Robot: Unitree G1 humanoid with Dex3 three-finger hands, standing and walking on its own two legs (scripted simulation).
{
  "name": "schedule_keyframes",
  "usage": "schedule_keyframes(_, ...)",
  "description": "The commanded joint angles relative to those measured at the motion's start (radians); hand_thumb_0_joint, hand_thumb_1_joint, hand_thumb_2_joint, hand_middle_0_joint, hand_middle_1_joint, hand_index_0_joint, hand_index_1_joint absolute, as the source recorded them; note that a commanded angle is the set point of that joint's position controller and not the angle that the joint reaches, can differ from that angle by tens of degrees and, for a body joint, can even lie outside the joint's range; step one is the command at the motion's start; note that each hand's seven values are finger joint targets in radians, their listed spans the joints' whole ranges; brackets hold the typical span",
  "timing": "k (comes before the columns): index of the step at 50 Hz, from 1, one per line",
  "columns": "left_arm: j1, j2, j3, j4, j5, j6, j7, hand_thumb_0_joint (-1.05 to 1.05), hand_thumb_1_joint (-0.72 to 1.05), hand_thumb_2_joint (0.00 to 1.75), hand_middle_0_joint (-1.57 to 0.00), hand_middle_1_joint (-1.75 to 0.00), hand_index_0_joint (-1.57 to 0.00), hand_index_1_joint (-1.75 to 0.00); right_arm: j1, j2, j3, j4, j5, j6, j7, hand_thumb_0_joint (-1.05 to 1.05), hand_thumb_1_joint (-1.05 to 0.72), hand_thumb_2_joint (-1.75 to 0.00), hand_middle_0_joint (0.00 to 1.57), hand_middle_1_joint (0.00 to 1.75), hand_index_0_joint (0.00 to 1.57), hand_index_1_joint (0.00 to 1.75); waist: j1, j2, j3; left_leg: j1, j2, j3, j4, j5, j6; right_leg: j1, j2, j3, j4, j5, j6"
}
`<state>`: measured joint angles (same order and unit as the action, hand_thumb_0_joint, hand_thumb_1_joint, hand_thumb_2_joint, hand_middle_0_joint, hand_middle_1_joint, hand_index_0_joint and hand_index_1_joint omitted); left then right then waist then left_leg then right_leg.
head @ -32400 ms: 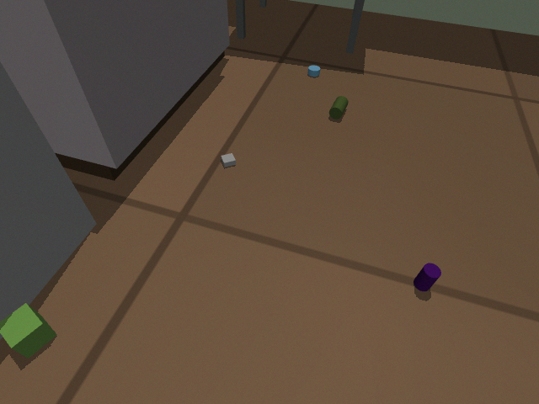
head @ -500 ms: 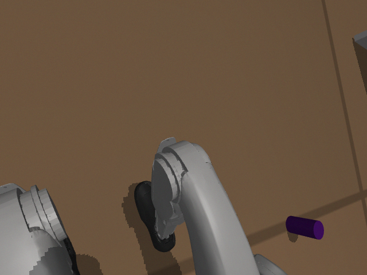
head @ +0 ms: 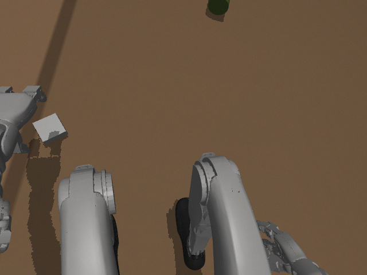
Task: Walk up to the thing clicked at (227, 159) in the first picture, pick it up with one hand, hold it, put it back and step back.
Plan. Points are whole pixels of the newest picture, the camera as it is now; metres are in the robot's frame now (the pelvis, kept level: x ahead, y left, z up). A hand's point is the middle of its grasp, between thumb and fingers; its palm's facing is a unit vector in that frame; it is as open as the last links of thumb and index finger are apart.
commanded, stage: withdraw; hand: left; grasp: from above
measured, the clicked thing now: (50, 128) +0.48 +0.30 -0.32
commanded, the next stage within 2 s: home in 0.18 s
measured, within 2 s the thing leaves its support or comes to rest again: neither
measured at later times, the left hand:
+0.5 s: hand (19, 103) +0.47 +0.30 -0.12, palm faces -0.34 -0.15 -0.93, open 12.2 cm
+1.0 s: hand out of the picture +0.29 +0.25 +0.09, palm faces -0.11 -0.82 -0.56, open 7.5 cm
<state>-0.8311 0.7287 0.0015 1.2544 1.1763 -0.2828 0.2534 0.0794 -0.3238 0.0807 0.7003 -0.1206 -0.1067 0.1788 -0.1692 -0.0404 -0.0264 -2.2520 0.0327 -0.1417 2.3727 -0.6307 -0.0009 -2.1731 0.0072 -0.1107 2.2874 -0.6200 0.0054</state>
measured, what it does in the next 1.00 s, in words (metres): rises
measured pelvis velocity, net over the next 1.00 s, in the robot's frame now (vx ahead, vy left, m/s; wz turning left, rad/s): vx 0.03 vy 0.00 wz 0.09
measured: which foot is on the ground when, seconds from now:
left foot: down 0.00-1.00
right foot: down 0.00-1.00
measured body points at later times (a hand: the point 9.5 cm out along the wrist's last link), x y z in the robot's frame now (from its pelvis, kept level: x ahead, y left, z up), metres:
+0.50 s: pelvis +0.02 +0.00 +0.02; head +0.25 +0.05 +0.40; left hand +0.49 +0.31 -0.07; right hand +0.06 -0.26 -0.10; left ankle +0.10 +0.13 -0.31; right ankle +0.12 -0.12 -0.31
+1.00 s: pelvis +0.03 +0.00 +0.20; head +0.16 +0.05 +0.63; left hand +0.29 +0.29 +0.13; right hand +0.27 -0.23 +0.12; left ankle +0.10 +0.13 -0.31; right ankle +0.12 -0.12 -0.30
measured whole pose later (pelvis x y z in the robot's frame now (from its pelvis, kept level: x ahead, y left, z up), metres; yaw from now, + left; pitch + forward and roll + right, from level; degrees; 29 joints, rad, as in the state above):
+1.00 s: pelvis +0.03 +0.00 +0.20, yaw +5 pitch +27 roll -5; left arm -0.05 0.37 0.02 0.32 0.32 0.19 0.06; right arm 0.05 -0.25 -0.01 0.58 0.03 -0.09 -0.02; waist -0.05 0.01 -0.20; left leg -1.61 0.03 -0.07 1.74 -0.61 0.00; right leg -1.55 -0.01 -0.07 1.69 -0.62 0.00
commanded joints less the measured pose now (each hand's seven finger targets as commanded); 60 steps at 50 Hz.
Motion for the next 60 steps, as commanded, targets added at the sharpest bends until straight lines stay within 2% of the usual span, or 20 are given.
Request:
schedule_keyframes(1, -0.467, 0.226, 0.035, -0.035, 0.062, -0.008, 0.154, 0.00, -0.37, 0.91, -0.20, -0.84, -0.19, -0.85, 0.179, -0.208, -0.061, 0.007, -0.017, 0.006, -0.040, 0.00, -0.88, -0.90, 0.20, 0.30, 0.20, 0.30, -0.092, 0.294, -0.557, 0.411, -0.022, 0.076, -0.228, -0.036, 0.014, 0.177, 0.056, -0.027, -0.244, -0.042, -0.054)
schedule_keyframes(6, -0.536, 0.263, 0.049, 0.137, 0.104, 0.055, 0.231, 0.00, -0.33, 0.86, -0.25, -0.81, -0.24, -0.81, 0.218, -0.226, -0.049, 0.024, -0.040, -0.004, -0.056, 0.00, -0.88, -0.90, 0.20, 0.30, 0.20, 0.30, -0.108, 0.365, -0.575, 0.453, -0.019, 0.070, -0.236, 0.013, 0.009, 0.129, 0.045, -0.070, -0.196, 0.045, -0.050)
schedule_keyframes(9, -0.511, 0.294, 0.083, 0.144, 0.093, 0.089, 0.247, 0.00, -0.31, 0.84, -0.26, -0.79, -0.26, -0.80, 0.228, -0.233, -0.046, 0.022, -0.045, -0.010, -0.054, 0.00, -0.89, -0.90, 0.20, 0.30, 0.20, 0.30, -0.088, 0.414, -0.613, 0.461, -0.020, 0.073, -0.238, 0.037, 0.009, 0.145, 0.040, -0.076, -0.177, 0.073, -0.047)
schedule_keyframes(11, -0.457, 0.305, 0.104, 0.107, 0.074, 0.113, 0.242, 0.00, -0.29, 0.82, -0.26, -0.79, -0.26, -0.79, 0.237, -0.228, -0.052, 0.019, -0.042, -0.014, -0.049, 0.00, -0.88, -0.89, 0.20, 0.30, 0.20, 0.30, -0.063, 0.453, -0.668, 0.503, -0.019, 0.082, -0.238, 0.086, 0.007, 0.173, 0.037, -0.073, -0.163, 0.112, -0.047)
schedule_keyframes(14, -0.385, 0.337, 0.160, -0.058, 0.028, 0.146, 0.227, 0.00, -0.26, 0.80, -0.28, -0.76, -0.29, -0.76, 0.250, -0.231, -0.083, -0.006, -0.028, -0.005, -0.043, 0.00, -0.88, -0.89, 0.20, 0.30, 0.20, 0.30, -0.008, 0.480, -0.889, 0.607, -0.019, 0.097, -0.242, 0.203, 0.007, 0.279, 0.034, -0.062, -0.161, 0.221, -0.050)
schedule_keyframes(16, -0.308, 0.323, 0.173, -0.125, -0.005, 0.167, 0.208, 0.00, -0.10, 0.93, -0.25, -0.64, -0.22, -0.66, 0.268, -0.225, -0.102, -0.006, -0.016, 0.006, -0.036, 0.00, -0.88, -0.90, 0.20, 0.30, 0.20, 0.30, 0.005, 0.462, -0.934, 0.623, -0.019, 0.108, -0.249, 0.258, 0.011, 0.344, 0.035, -0.049, -0.181, 0.274, -0.047)
schedule_keyframes(18, -0.314, 0.320, 0.175, -0.198, -0.036, 0.185, 0.180, 0.00, -0.10, 0.84, -0.22, -0.56, -0.20, -0.58, 0.297, -0.211, -0.113, 0.000, -0.004, 0.021, -0.037, 0.00, -0.89, -0.90, 0.20, 0.30, 0.20, 0.30, -0.005, 0.407, -0.922, 0.577, -0.015, 0.118, -0.251, 0.258, 0.025, 0.400, 0.041, -0.029, -0.226, 0.295, -0.038)
schedule_keyframes(23, -0.188, 0.228, 0.177, -0.376, -0.184, 0.213, 0.075, 0.00, 0.22, 0.80, -0.20, -0.43, -0.19, -0.44, 0.323, -0.190, -0.167, -0.014, 0.030, 0.036, -0.034, 0.00, -0.89, -0.90, 0.20, 0.30, 0.20, 0.30, 0.043, 0.318, -0.943, 0.573, -0.015, 0.127, -0.324, 0.227, 0.037, 0.494, 0.040, 0.001, -0.324, 0.263, -0.035)
schedule_keyframes(24, -0.091, 0.147, 0.138, -0.339, -0.209, 0.231, 0.045, 0.00, 0.27, 0.82, -0.20, -0.43, -0.19, -0.44, 0.330, -0.181, -0.170, -0.013, 0.039, 0.041, -0.035, 0.00, -0.89, -0.90, 0.20, 0.30, 0.20, 0.30, 0.045, 0.286, -0.915, 0.562, -0.018, 0.128, -0.345, 0.204, 0.039, 0.506, 0.038, 0.005, -0.351, 0.242, -0.034)
schedule_keyframes(27, 0.051, 0.117, 0.159, -0.490, -0.325, 0.263, -0.032, 0.00, 0.48, 0.86, -0.21, -0.40, -0.20, -0.41, 0.288, -0.177, -0.181, -0.074, 0.069, 0.054, -0.046, 0.00, -0.89, -0.90, 0.20, 0.30, 0.20, 0.30, 0.070, 0.202, -0.873, 0.547, -0.021, 0.119, -0.422, 0.145, 0.047, 0.572, 0.041, 0.012, -0.421, 0.192, -0.032)
schedule_keyframes(28, 0.149, 0.016, 0.096, -0.448, -0.361, 0.282, -0.068, 0.00, 0.54, 0.90, -0.21, -0.41, -0.20, -0.42, 0.288, -0.164, -0.179, -0.062, 0.078, 0.060, -0.047, 0.00, -0.89, -0.90, 0.20, 0.30, 0.20, 0.30, 0.056, 0.158, -0.795, 0.533, -0.021, 0.111, -0.453, 0.119, 0.048, 0.567, 0.041, 0.010, -0.444, 0.175, -0.030)
schedule_keyframes(31, 0.211, 0.000, 0.097, -0.622, -0.485, 0.304, -0.140, 0.00, 0.78, 0.90, -0.20, -0.34, -0.20, -0.34, 0.240, -0.161, -0.180, -0.101, 0.098, 0.062, -0.072, 0.00, -0.90, -0.90, 0.20, 0.30, 0.20, 0.30, 0.066, 0.102, -0.684, 0.543, -0.013, 0.085, -0.535, 0.036, 0.049, 0.575, 0.039, 0.016, -0.515, 0.100, -0.031)
schedule_keyframes(34, 0.263, -0.037, 0.088, -0.802, -0.580, 0.312, -0.184, 0.00, 0.90, 0.90, -0.20, -0.30, -0.20, -0.30, 0.186, -0.143, -0.183, -0.145, 0.111, 0.055, -0.100, 0.00, -0.90, -0.90, 0.20, 0.30, 0.20, 0.30, 0.081, 0.107, -0.668, 0.622, -0.008, 0.074, -0.617, -0.018, 0.043, 0.618, 0.035, 0.029, -0.580, 0.050, -0.033)
schedule_keyframes(38, 0.305, -0.067, 0.107, -0.984, -0.664, 0.313, -0.185, 0.00, 0.90, 0.90, -0.20, -0.30, -0.20, -0.30, 0.131, -0.126, -0.174, -0.167, 0.130, 0.029, -0.140, 0.00, -0.90, -0.90, 0.20, 0.30, 0.20, 0.30, 0.095, 0.188, -0.676, 0.785, -0.001, 0.046, -0.733, -0.054, 0.033, 0.645, 0.027, 0.040, -0.633, 0.044, -0.033)
schedule_keyframes(43, 0.484, -0.138, 0.117, -1.096, -0.752, 0.367, -0.153, 0.00, 0.90, 0.90, -0.20, -0.30, -0.20, -0.30, 0.082, -0.106, -0.165, -0.188, 0.147, 0.002, -0.189, 0.00, -0.90, -0.90, 0.20, 0.30, 0.20, 0.30, 0.112, 0.239, -0.682, 0.978, -0.002, 0.050, -0.861, -0.001, 0.020, 0.742, 0.017, 0.056, -0.731, 0.079, -0.033)
schedule_keyframes(45, 0.550, -0.208, 0.071, -1.106, -0.805, 0.401, -0.157, 0.00, 0.90, 0.90, -0.20, -0.30, -0.20, -0.30, 0.065, -0.095, -0.159, -0.189, 0.150, -0.008, -0.201, 0.00, -0.90, -0.90, 0.20, 0.30, 0.20, 0.30, 0.093, 0.214, -0.604, 1.002, -0.004, 0.051, -0.911, -0.015, 0.021, 0.765, 0.015, 0.058, -0.794, 0.059, -0.032)
schedule_keyframes(46, 0.532, -0.173, 0.105, -1.175, -0.836, 0.412, -0.154, 0.00, 0.90, 0.91, -0.20, -0.30, -0.20, -0.30, 0.057, -0.098, -0.159, -0.203, 0.152, -0.013, -0.209, 0.00, -0.90, -0.90, 0.20, 0.30, 0.20, 0.30, 0.102, 0.225, -0.639, 1.040, -0.005, 0.045, -0.934, -0.027, 0.023, 0.804, 0.015, 0.061, -0.821, 0.052, -0.030)
schedule_keyframes(49, 0.682, -0.236, 0.070, -1.183, -0.925, 0.466, -0.167, 0.00, 0.91, 0.92, -0.20, -0.31, -0.20, -0.31, 0.040, -0.084, -0.146, -0.228, 0.158, -0.029, -0.228, 0.00, -0.90, -0.90, 0.20, 0.30, 0.20, 0.30, 0.090, 0.176, -0.584, 1.092, -0.012, 0.046, -0.999, -0.021, 0.025, 0.895, 0.012, 0.066, -0.905, 0.049, -0.025)
schedule_keyframes(54, 0.808, -0.266, 0.092, -1.263, -1.062, 0.528, -0.165, 0.00, 0.90, 0.90, -0.20, -0.30, -0.20, -0.30, 0.042, -0.059, -0.125, -0.251, 0.164, -0.051, -0.258, 0.00, -0.90, -0.90, 0.20, 0.30, 0.20, 0.30, 0.095, 0.171, -0.504, 1.212, -0.012, 0.028, -1.132, -0.032, 0.022, 1.016, 0.012, 0.075, -1.033, 0.038, -0.023)
schedule_keyframes(60, 0.985, -0.333, 0.098, -1.325, -1.155, 0.602, -0.155, 0.00, 0.90, 0.90, -0.20, -0.30, -0.20, -0.30, 0.107, -0.027, -0.099, -0.267, 0.167, -0.073, -0.305, 0.00, -0.90, -0.90, 0.20, 0.30, 0.20, 0.30, 0.089, 0.130, -0.461, 1.363, -0.017, 0.061, -1.235, 0.212, 0.019, 1.240, 0.016, 0.075, -1.184, 0.221, -0.023)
